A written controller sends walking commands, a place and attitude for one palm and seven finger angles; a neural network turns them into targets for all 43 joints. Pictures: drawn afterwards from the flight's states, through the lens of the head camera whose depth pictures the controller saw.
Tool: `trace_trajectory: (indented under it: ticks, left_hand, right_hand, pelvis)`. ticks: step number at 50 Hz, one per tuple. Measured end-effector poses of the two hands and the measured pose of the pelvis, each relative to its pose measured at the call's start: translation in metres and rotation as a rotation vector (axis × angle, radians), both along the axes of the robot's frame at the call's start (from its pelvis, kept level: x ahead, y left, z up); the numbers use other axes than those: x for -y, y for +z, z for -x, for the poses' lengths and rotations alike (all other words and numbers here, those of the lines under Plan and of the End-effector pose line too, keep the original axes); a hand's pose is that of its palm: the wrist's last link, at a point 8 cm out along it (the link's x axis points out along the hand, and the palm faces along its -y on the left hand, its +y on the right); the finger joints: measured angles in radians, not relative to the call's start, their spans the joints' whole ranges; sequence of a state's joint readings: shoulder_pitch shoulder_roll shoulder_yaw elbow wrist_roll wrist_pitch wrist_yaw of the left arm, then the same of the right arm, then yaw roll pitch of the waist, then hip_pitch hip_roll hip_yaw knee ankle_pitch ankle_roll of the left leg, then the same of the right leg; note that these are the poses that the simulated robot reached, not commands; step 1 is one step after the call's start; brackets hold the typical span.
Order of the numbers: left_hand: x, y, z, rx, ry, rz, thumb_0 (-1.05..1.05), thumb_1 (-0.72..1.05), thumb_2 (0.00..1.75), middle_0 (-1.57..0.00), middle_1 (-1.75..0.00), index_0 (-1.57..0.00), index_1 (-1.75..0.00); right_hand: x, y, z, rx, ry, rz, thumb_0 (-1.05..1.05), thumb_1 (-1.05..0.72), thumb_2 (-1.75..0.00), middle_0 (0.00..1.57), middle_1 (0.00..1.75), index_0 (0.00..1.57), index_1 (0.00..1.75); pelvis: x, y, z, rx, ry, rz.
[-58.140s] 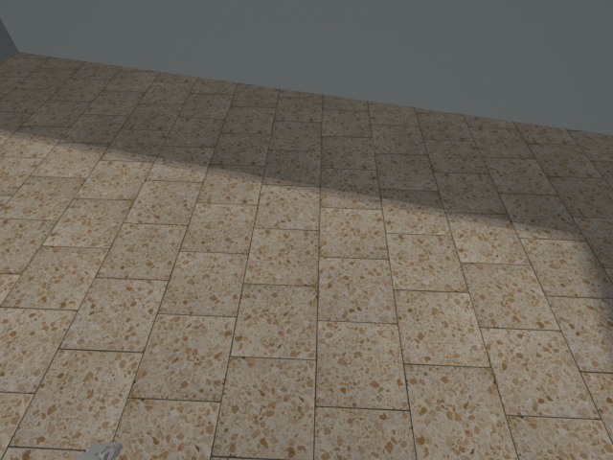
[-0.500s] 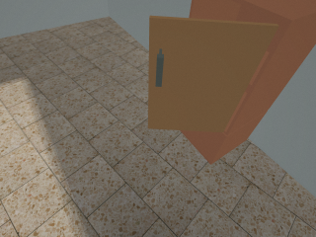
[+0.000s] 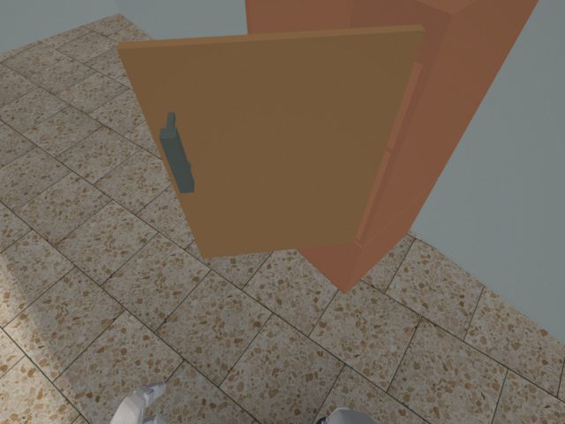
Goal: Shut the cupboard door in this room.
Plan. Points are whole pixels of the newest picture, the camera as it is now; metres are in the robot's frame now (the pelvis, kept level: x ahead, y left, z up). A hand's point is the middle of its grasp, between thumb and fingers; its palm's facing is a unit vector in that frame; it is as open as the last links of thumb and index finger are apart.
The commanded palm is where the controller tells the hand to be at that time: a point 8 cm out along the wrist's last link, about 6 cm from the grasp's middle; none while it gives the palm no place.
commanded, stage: come to a stop and stand still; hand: left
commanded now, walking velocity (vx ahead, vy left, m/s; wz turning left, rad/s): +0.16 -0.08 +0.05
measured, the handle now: (179, 153) +0.52 +0.17 +0.06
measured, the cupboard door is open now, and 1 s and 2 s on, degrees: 54 54 54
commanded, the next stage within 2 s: look again from close up in 1.26 s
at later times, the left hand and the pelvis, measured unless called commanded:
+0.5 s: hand out of the picture +0.10 +0.16 -0.16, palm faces +0.08 -0.96 -0.28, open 7.3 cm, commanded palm none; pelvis +0.07 -0.04 +0.01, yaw +2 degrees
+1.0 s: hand out of the picture +0.08 +0.18 -0.17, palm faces +0.06 -0.98 -0.18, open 7.3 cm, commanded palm none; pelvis +0.05 +0.00 +0.02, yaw +1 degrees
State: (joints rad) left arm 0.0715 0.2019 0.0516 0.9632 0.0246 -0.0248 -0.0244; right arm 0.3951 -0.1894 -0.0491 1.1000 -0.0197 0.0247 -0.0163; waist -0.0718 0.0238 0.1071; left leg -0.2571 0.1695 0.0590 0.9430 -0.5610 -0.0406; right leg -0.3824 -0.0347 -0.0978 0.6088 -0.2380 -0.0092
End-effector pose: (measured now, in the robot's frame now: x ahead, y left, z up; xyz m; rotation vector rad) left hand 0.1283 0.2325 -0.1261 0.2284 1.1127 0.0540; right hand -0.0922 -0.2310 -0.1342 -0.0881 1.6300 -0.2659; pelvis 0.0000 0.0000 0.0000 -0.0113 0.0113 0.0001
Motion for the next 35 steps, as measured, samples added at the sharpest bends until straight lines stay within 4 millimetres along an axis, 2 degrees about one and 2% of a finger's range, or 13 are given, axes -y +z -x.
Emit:
trace_trajectory:
  ticks: [4, 7, 10, 13, 17, 21, 25, 30, 35]
  left_hand:
    - [0.019, 0.001, 0.012, -0.079, 0.050, 0.012, 0.00, 0.91, 0.90, -0.20, -0.30, -0.20, -0.30]
    - [0.018, 0.001, 0.018, -0.106, 0.107, 0.000, -0.01, 0.94, 0.90, -0.20, -0.30, -0.21, -0.30]
    - [0.017, -0.007, 0.022, -0.145, 0.131, 0.004, -0.01, 0.94, 0.90, -0.20, -0.30, -0.21, -0.30]
    - [0.018, -0.014, 0.024, -0.176, 0.167, 0.011, -0.01, 0.94, 0.90, -0.20, -0.30, -0.21, -0.30]
    - [0.022, -0.010, 0.026, -0.194, 0.198, 0.005, 0.00, 0.92, 0.90, -0.20, -0.30, -0.20, -0.30]
    - [0.025, -0.002, 0.032, -0.196, 0.211, -0.034, 0.00, 0.92, 0.90, -0.20, -0.30, -0.20, -0.30]
    - [0.028, 0.005, 0.042, -0.201, 0.210, -0.074, 0.00, 0.91, 0.90, -0.20, -0.30, -0.20, -0.30]
    - [0.032, 0.017, 0.056, -0.235, 0.205, -0.083, 0.00, 0.91, 0.90, -0.20, -0.30, -0.21, -0.30]
    - [0.028, 0.019, 0.066, -0.246, 0.202, -0.072, 0.00, 0.91, 0.90, -0.20, -0.30, -0.21, -0.30]
  right_hand:
    - [0.020, 0.004, -0.081, 0.138, 0.066, 0.020, 0.00, -0.91, -0.90, 0.20, 0.30, 0.20, 0.30]
    - [0.025, 0.008, -0.145, 0.256, 0.123, 0.030, 0.00, -0.91, -0.90, 0.20, 0.30, 0.19, 0.30]
    - [0.022, 0.010, -0.199, 0.357, 0.163, 0.032, 0.00, -0.91, -0.90, 0.20, 0.30, 0.19, 0.30]
    - [0.014, 0.013, -0.239, 0.417, 0.201, 0.024, 0.00, -0.91, -0.90, 0.20, 0.30, 0.19, 0.30]
    - [0.010, 0.017, -0.275, 0.462, 0.245, 0.004, 0.00, -0.91, -0.90, 0.20, 0.30, 0.20, 0.30]
    - [0.019, 0.012, -0.295, 0.487, 0.259, -0.017, 0.00, -0.90, -0.90, 0.20, 0.30, 0.20, 0.30]
    - [0.039, 0.006, -0.298, 0.482, 0.240, -0.020, 0.00, -0.90, -0.90, 0.20, 0.30, 0.20, 0.30]
    - [0.057, 0.010, -0.282, 0.428, 0.222, 0.004, 0.00, -0.90, -0.90, 0.20, 0.30, 0.20, 0.30]
    - [0.058, 0.014, -0.257, 0.370, 0.218, 0.017, 0.00, -0.91, -0.90, 0.20, 0.30, 0.19, 0.30]
  pelvis:
    - [0.010, 0.010, -0.023, -0.002, 0.015, -0.001]
    - [0.015, 0.013, -0.040, -0.006, 0.021, 0.006]
    - [0.016, 0.010, -0.056, 0.006, 0.016, 0.024]
    - [0.018, 0.008, -0.070, 0.014, 0.020, 0.018]
    - [0.024, 0.010, -0.076, 0.013, 0.023, -0.012]
    - [0.035, 0.008, -0.075, 0.014, 0.023, -0.026]
    - [0.045, 0.007, -0.073, 0.007, 0.029, -0.032]
    - [0.045, 0.016, -0.069, 0.001, 0.022, -0.051]
    - [0.038, 0.021, -0.065, -0.005, 0.025, -0.057]
